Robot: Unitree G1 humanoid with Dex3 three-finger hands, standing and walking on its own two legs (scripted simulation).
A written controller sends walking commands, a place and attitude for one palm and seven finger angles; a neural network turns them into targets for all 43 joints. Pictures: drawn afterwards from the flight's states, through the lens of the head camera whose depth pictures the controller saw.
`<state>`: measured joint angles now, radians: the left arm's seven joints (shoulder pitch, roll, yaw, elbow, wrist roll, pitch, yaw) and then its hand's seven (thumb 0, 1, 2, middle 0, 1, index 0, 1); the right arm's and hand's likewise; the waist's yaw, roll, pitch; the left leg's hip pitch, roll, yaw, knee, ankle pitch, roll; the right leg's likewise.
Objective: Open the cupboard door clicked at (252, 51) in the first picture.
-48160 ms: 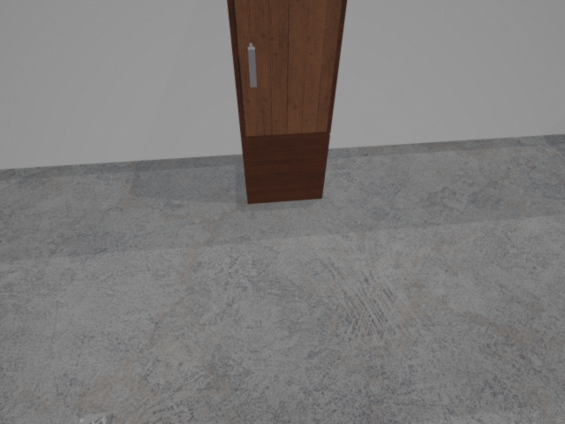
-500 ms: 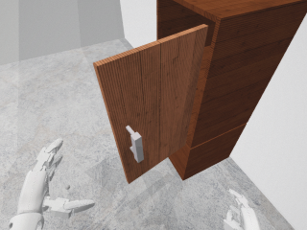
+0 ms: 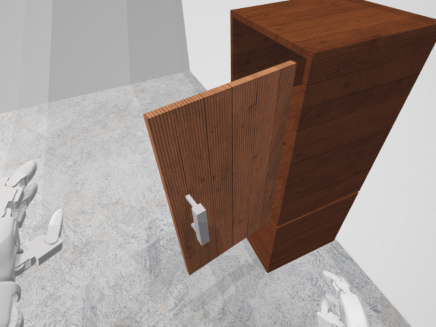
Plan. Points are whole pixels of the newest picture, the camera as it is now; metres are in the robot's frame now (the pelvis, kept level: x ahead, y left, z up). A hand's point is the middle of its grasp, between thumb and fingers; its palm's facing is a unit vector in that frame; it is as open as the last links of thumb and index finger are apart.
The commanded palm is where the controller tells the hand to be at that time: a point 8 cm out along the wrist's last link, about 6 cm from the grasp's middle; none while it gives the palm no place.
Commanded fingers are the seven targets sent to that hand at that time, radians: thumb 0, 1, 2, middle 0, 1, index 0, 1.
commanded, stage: draw the hand back to the body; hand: left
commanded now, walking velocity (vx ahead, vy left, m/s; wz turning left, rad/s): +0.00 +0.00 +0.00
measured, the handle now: (196, 219) +0.36 +0.11 -0.05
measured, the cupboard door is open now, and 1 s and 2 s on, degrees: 100 100 100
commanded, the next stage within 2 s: step back with the hand held close in 0.36 s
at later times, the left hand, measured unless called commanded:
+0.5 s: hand (58, 247) +0.17 +0.25 +0.16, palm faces +0.45 -0.79 -0.41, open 7.4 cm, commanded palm +0.12 +0.28 +0.17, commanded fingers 0.00 0.90 0.90 -0.20 -0.30 -0.20 -0.30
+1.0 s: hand (28, 272) +0.14 +0.27 +0.15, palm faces +0.37 -0.78 -0.50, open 7.4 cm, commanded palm +0.07 +0.31 +0.17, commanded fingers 0.00 0.90 0.90 -0.20 -0.30 -0.20 -0.30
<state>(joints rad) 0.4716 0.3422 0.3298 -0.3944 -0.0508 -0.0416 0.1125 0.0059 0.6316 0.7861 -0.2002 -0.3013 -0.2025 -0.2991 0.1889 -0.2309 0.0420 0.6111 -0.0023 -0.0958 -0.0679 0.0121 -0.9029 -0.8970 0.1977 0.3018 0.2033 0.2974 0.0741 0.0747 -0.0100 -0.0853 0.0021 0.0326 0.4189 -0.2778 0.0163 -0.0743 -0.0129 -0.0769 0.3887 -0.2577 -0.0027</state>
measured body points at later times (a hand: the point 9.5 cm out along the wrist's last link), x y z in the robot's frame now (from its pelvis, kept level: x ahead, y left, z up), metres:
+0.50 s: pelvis -0.02 -0.02 +0.00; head -0.04 -0.04 +0.45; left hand +0.14 +0.28 +0.18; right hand +0.16 -0.24 -0.09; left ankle -0.03 +0.10 -0.74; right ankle -0.03 -0.11 -0.74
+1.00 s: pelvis -0.07 +0.01 +0.00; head -0.05 +0.01 +0.44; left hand +0.11 +0.31 +0.18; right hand +0.12 -0.23 -0.08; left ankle -0.03 +0.10 -0.74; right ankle -0.03 -0.11 -0.74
